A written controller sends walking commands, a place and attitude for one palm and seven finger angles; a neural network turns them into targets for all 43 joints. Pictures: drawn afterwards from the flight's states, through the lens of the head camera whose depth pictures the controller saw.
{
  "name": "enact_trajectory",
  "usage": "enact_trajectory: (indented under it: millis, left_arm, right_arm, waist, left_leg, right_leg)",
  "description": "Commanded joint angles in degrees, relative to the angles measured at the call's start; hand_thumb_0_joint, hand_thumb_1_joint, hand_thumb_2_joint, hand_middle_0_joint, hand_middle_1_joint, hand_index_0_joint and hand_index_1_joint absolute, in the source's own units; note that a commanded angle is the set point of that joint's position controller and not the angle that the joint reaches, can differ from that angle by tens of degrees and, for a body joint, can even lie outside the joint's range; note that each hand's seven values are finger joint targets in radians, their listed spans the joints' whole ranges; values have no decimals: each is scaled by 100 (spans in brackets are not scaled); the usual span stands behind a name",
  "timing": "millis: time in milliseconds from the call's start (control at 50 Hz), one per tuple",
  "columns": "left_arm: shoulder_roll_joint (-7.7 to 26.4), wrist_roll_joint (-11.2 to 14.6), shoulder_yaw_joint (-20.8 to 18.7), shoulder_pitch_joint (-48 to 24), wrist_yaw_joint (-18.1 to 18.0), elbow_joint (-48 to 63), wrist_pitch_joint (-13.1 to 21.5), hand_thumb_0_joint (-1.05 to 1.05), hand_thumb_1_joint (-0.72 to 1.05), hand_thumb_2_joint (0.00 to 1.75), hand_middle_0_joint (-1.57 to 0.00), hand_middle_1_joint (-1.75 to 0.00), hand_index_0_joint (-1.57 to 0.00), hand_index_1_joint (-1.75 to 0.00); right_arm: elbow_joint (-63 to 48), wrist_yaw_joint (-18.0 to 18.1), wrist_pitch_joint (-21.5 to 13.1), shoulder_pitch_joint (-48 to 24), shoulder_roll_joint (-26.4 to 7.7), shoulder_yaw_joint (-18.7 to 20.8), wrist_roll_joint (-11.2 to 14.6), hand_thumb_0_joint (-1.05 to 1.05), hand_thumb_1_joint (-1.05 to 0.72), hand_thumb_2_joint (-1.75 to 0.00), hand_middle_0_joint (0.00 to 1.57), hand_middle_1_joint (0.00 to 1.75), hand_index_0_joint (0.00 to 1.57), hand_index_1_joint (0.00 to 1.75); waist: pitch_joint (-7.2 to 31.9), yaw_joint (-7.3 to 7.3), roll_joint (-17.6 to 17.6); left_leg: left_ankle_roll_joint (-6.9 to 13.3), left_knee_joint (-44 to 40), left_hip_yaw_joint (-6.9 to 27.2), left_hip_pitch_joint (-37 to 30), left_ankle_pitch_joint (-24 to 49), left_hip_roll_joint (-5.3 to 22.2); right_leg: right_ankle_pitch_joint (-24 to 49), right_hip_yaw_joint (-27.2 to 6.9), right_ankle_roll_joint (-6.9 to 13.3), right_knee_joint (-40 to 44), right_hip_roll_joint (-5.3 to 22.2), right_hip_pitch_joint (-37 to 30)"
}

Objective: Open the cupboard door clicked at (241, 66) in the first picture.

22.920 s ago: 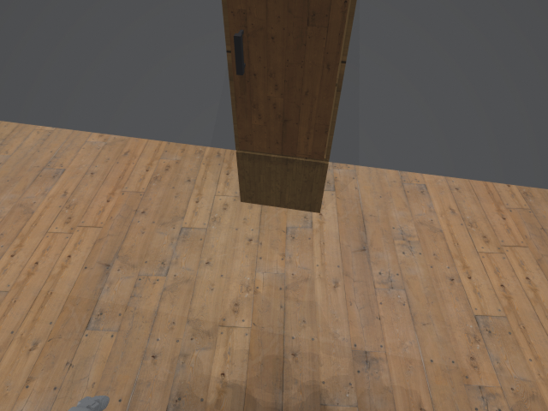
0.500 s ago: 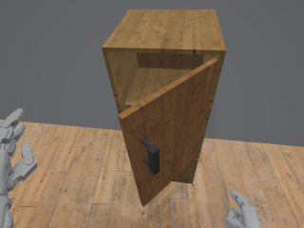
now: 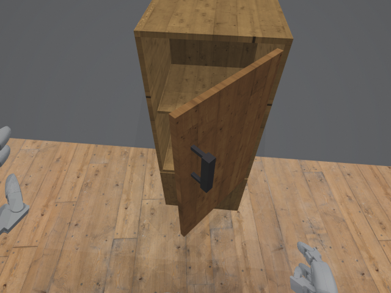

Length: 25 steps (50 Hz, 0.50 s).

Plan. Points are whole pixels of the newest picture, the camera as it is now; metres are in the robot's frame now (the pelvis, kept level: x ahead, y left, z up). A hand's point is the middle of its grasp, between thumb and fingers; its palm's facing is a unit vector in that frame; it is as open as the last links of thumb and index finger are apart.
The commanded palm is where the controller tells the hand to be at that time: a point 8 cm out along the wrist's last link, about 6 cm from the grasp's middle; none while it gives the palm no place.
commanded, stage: step back with the hand held close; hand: left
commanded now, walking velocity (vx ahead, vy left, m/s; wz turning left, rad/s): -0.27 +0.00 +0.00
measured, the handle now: (201, 168) +0.39 +0.01 +0.02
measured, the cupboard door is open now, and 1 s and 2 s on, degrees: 50 50 50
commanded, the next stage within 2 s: stop stepping back and stand still in 0.56 s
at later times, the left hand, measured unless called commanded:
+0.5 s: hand out of the picture +0.12 +0.29 +0.18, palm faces +0.46 -0.79 -0.41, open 7.4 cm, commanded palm +0.05 +0.33 +0.18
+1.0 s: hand out of the picture +0.02 +0.30 +0.17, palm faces +0.44 -0.79 -0.43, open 7.4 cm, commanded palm -0.01 +0.33 +0.18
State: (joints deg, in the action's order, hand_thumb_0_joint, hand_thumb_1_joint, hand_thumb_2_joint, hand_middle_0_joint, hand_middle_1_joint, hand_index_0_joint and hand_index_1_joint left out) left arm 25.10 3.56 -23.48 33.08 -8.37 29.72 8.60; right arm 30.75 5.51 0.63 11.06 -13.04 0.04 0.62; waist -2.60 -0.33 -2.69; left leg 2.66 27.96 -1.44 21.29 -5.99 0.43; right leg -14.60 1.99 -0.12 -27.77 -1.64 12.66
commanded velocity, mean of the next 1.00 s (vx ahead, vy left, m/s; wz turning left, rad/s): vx -0.18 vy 0.00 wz -0.02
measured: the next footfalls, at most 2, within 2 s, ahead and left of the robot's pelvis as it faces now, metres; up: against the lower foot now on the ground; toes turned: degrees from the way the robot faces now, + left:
right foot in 0.62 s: -0.18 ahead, -0.06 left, +0.00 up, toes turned +1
left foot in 1.04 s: -0.08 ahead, +0.13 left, +0.00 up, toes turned -2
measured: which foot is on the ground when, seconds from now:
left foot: down 0.00-0.90, up 0.92-1.00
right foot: down 0.00-0.30, up 0.32-0.60, down 0.62-1.00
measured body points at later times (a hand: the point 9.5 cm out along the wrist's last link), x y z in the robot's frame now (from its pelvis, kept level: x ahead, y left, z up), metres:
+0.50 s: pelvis -0.08 +0.02 +0.00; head -0.05 +0.06 +0.45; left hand +0.09 +0.33 +0.20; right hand +0.11 -0.19 -0.07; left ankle +0.06 +0.09 -0.73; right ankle -0.16 -0.11 -0.68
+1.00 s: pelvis -0.15 +0.03 -0.01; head -0.18 +0.06 +0.44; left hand -0.01 +0.34 +0.19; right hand -0.03 -0.22 -0.09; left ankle -0.06 +0.11 -0.72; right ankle -0.23 -0.10 -0.73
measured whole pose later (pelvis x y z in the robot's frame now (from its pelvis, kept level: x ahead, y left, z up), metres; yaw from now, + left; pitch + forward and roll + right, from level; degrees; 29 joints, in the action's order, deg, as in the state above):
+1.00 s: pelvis -0.15 +0.03 -0.01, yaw +0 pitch -2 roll -3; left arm 25.5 3.9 -25.5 36.2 -8.6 31.9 10.0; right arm 38.9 4.5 -4.3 18.1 -12.7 0.5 -0.7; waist 2.8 0.3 0.7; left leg -1.5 42.1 0.7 26.5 -14.0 -1.0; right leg -22.0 -0.4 0.4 -28.2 -2.2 4.4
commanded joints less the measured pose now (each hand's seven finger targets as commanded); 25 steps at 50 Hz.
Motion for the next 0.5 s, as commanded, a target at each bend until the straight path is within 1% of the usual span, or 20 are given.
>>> enact_trajectory:
  millis: [0,40,60,80,100,140,160,180,200,220,240,260,280,300,320,340,360,380,440,480]
  left_arm:
    - [873,-92,-847,-75,-127,1130,442,0,90,90,-20,-30,-20,-30]
    - [905,-67,-853,-23,-132,1261,468,0,90,90,-20,-30,-20,-30]
    - [1000,-58,-923,51,-147,1274,472,0,90,90,-20,-30,-20,-30]
    - [899,-49,-817,26,-144,1305,477,0,90,90,-20,-30,-20,-30]
    - [936,-52,-828,-6,-167,1290,482,0,90,90,-20,-30,-20,-30]
    - [853,-43,-660,-218,-241,1209,479,0,90,90,-20,-30,-20,-30]
    - [856,-62,-647,-378,-294,1197,468,0,90,90,-20,-30,-20,-30]
    - [780,-90,-537,-490,-329,1110,425,0,90,90,-20,-30,-20,-30]
    - [823,-100,-541,-673,-340,1128,400,0,90,90,-20,-30,-20,-30]
    - [891,-98,-541,-877,-338,1174,397,0,90,90,-20,-30,-20,-30]
    - [965,-107,-602,-962,-322,1257,442,0,90,90,-20,-30,-20,-30]
    - [1049,-140,-657,-1037,-318,1368,483,0,90,90,-20,-30,-20,-30]
    - [1094,-148,-849,-865,-287,1453,582,0,90,90,-20,-30,-20,-30]
    - [1047,-223,-934,-926,-249,1576,639,0,90,90,-20,-30,-20,-30]
    - [1093,-213,-1033,-943,-228,1604,644,0,90,90,-20,-30,-20,-30]
    - [1049,-179,-999,-835,-217,1653,652,0,90,90,-20,-30,-20,-30]
    - [1083,-120,-1042,-588,-223,1669,665,0,90,90,-20,-30,-20,-30]
    - [877,-69,-869,-286,-231,1662,634,0,90,90,-20,-30,-20,-30]
    - [744,23,-627,-153,-208,1770,556,0,90,90,-20,-30,-20,-30]
    - [767,87,-584,-105,-184,1627,528,0,90,90,-20,-30,-20,-30]
  right_arm:
    - [-901,10,-469,-625,-787,310,-27,0,-90,-90,20,30,20,30]
    - [-866,-20,-541,-573,-743,305,-37,0,-90,-90,20,30,20,30]
    - [-817,-27,-568,-556,-737,315,-51,0,-90,-90,20,30,20,30]
    - [-789,-37,-590,-534,-697,305,-51,0,-90,-90,20,30,20,30]
    - [-733,-42,-596,-495,-692,317,-63,0,-90,-90,20,30,20,30]
    - [-498,-53,-592,-353,-664,362,-68,0,-90,-90,20,30,20,30]
    - [-368,-54,-595,-318,-664,377,-95,0,-90,-90,20,30,20,30]
    - [-330,-52,-573,-272,-604,345,-71,0,-90,-90,20,30,20,30]
    - [-342,-37,-562,-341,-608,326,-66,0,-90,-90,20,30,20,30]
    - [-359,2,-567,-442,-618,288,-65,0,-90,-90,20,30,20,30]
    - [-399,41,-594,-544,-677,263,-63,0,-90,-90,20,30,20,30]
    - [-457,109,-624,-740,-773,280,-75,0,-90,-90,20,30,20,30]
    - [-494,91,-706,-750,-761,250,-82,0,-90,-90,20,30,20,30]
    - [-509,60,-778,-671,-757,307,-151,0,-90,-90,20,30,20,30]
    - [-493,4,-831,-584,-681,367,-197,0,-90,-90,20,30,20,30]
    - [-436,-86,-870,-586,-604,400,-210,0,-90,-90,20,30,20,30]
    - [-434,-140,-919,-626,-598,419,-183,0,-90,-90,20,30,20,30]
    - [-419,-198,-931,-596,-551,399,-192,0,-90,-90,20,30,20,30]
    - [-312,-296,-924,-526,-555,324,-182,0,-90,-90,20,30,20,30]
    - [-224,-289,-919,-435,-542,295,-215,0,-90,-90,20,30,20,30]
  waist:
    - [627,119,-746]
    - [708,98,-499]
    - [774,99,-371]
    - [725,67,-113]
    - [652,41,178]
    - [617,-48,864]
    - [656,-79,933]
    - [615,-132,1105]
    - [458,-136,1094]
    - [205,-130,854]
    - [50,-88,239]
    - [-117,-37,-490]
    - [379,55,-1362]
    - [620,33,-1606]
    - [712,35,-1384]
    - [841,74,-877]
    - [1116,133,-538]
    - [1204,129,-485]
    - [1313,61,-1189]
    - [1385,41,-1189]
  left_leg:
    - [167,-1729,1296,1216,-3038,835]
    - [102,-1452,1163,895,-2688,705]
    - [52,-1262,1055,737,-2591,616]
    - [-27,-984,894,522,-2472,490]
    - [-112,-479,679,189,-2221,321]
    - [-325,1250,288,-929,-1437,-81]
    - [-336,1727,241,-1133,-1322,-101]
    - [-308,1798,273,-1052,-1229,-72]
    - [-285,1476,316,-1012,-1227,-28]
    - [-255,812,393,-889,-1220,38]
    - [-141,-16,715,-586,-1300,257]
    - [10,-845,1289,42,-1419,712]
    - [248,-1920,2188,907,-2941,1417]
    - [511,-2582,2791,1683,-4170,1779]
    - [574,-2576,2857,1562,-3811,1844]
    - [560,-2200,2525,1073,-3091,1724]
    - [532,-1864,2211,407,-2487,1599]
    - [471,-1771,1918,-8,-2033,1458]
    - [158,-2061,1457,-428,-1938,1203]
    - [-57,-2148,1369,-710,-1622,1127]
  right_leg:
    - [-585,-164,56,-343,-162,-1107]
    - [-607,-280,113,-79,-82,-780]
    - [-804,-375,142,136,-5,-615]
    - [-1094,-500,187,416,114,-260]
    - [-1443,-764,273,817,341,288]
    - [-1806,-1486,653,1566,1140,1806]
    - [-1507,-1611,775,1611,1421,2059]
    - [-1051,-1447,758,1432,1503,1955]
    - [-725,-1235,660,1240,1401,1941]
    - [-630,-1007,492,1016,1151,1886]
    - [-674,-775,258,637,712,1713]
    - [-579,-433,10,107,214,1211]
    - [-868,-217,-70,-1209,-182,33]
    - [-1033,-285,-84,-2547,-516,-762]
    - [-1186,-449,-37,-3375,-505,-448]
    - [-1282,-524,31,-3485,-424,-52]
    - [-1285,-527,41,-3275,-337,235]
    - [-1428,-394,54,-2957,-300,429]
    - [-1692,-8,118,-1898,-438,207]
    - [-1758,86,175,-952,-478,-12]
